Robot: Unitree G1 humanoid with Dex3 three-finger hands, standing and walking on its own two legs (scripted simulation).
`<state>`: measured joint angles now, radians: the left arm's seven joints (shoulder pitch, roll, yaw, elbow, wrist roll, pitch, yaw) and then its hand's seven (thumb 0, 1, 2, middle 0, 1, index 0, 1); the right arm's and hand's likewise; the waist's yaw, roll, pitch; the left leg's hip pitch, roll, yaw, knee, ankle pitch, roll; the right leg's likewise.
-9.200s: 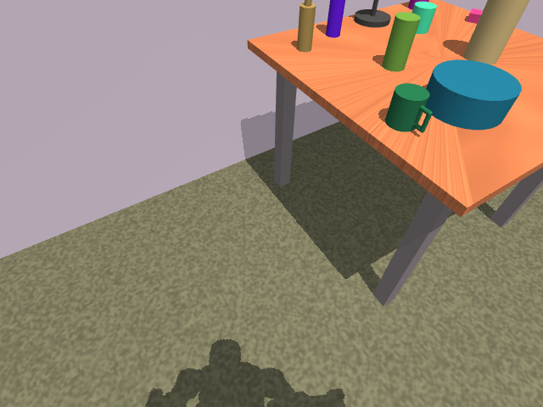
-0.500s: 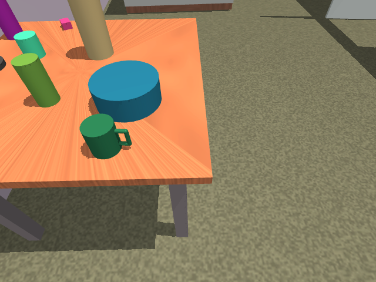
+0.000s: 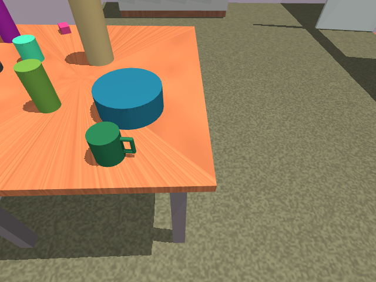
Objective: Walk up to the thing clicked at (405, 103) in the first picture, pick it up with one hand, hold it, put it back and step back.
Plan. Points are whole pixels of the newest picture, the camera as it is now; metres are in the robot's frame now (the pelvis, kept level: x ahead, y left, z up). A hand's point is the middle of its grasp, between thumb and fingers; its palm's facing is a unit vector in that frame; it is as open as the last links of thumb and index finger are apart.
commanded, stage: walk up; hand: left
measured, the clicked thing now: (113, 144) +0.47 +0.21 +0.00
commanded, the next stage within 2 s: stand in 0.80 s
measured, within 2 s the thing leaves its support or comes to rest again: neither
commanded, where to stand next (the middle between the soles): +0.06 +0.00 m, yaw +2 degrees
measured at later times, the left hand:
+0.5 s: hand out of the picture +0.08 +0.25 -0.16, palm faces -0.01 -0.94 -0.34, open 7.4 cm
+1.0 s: hand out of the picture +0.10 +0.25 -0.15, palm faces -0.03 -0.94 -0.34, open 7.4 cm
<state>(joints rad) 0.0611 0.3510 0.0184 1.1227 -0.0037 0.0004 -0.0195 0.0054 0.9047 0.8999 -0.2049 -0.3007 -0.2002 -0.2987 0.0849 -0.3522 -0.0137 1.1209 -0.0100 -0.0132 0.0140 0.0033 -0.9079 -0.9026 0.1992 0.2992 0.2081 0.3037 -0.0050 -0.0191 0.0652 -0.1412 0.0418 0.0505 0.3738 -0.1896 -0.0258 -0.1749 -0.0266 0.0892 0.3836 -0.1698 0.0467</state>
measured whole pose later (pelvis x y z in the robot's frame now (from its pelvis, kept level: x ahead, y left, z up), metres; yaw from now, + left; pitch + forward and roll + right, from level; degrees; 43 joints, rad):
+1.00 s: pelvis +0.01 +0.00 +0.00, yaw +0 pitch -2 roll +0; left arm 0.09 0.35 0.01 1.12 0.01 -0.01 -0.01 0.01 0.90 0.90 -0.21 -0.30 -0.20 -0.30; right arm 0.11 -0.35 -0.02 1.13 -0.01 0.00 0.02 0.00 -0.91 -0.90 0.20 0.30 0.21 0.30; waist -0.02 -0.01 0.05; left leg -0.11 0.04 0.05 0.34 -0.19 -0.03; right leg -0.15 -0.03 0.08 0.36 -0.18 0.04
